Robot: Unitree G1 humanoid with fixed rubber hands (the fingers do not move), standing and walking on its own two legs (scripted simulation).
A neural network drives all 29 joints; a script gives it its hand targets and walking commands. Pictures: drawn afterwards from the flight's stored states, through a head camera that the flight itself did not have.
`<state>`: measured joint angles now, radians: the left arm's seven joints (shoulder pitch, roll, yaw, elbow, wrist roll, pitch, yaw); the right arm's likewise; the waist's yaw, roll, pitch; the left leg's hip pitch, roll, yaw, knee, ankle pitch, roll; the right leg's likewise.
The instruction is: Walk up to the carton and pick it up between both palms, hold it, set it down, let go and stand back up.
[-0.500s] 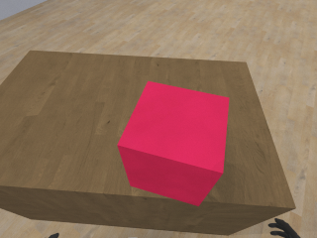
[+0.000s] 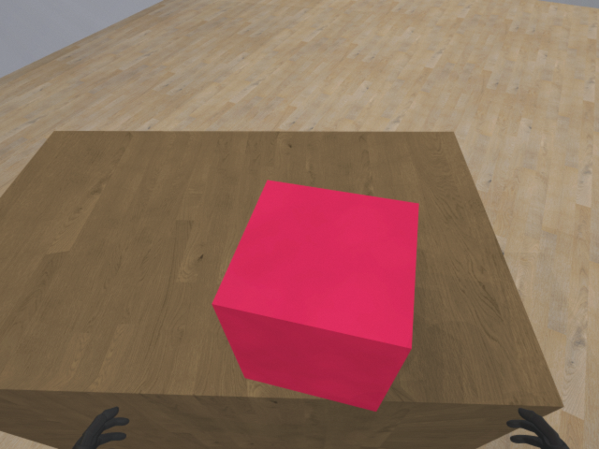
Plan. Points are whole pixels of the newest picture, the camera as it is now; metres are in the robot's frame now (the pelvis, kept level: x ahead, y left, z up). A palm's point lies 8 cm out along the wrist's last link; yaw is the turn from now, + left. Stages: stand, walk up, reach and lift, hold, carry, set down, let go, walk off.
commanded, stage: walk up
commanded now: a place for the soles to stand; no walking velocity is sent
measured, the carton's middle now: (323, 299) +0.32 -0.01 +0.00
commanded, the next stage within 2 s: stand in 1.48 s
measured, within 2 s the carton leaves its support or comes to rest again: neither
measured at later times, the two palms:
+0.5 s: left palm out of the picture +0.06 +0.31 -0.10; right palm out of the picture +0.08 -0.31 -0.11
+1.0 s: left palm out of the picture +0.07 +0.32 -0.10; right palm out of the picture +0.10 -0.33 -0.10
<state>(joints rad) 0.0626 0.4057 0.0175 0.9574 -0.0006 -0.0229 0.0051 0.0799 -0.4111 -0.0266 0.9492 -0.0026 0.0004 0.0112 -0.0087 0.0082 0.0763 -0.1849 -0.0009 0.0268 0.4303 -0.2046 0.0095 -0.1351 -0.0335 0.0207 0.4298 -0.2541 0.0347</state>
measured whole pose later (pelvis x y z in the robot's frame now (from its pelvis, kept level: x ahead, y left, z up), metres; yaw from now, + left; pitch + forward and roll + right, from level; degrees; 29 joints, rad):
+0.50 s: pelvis -0.02 +0.00 +0.01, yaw +1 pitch -2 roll +0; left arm 0.10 0.38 0.02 1.09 0.02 -0.03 0.00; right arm 0.09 -0.40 -0.02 1.07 -0.02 0.00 0.02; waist 0.01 0.03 0.06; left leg -0.18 0.00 0.00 0.33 -0.12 0.01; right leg -0.12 -0.03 0.00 0.32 -0.17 0.03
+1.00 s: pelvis -0.02 -0.01 +0.00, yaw +2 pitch -2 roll +0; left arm 0.06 0.41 0.04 1.01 0.01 0.00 0.01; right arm 0.06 -0.44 -0.06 0.98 0.00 0.04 0.02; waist 0.00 0.02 0.11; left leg -0.26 0.00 -0.02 0.45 -0.17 0.00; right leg -0.19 -0.03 -0.02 0.46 -0.23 0.03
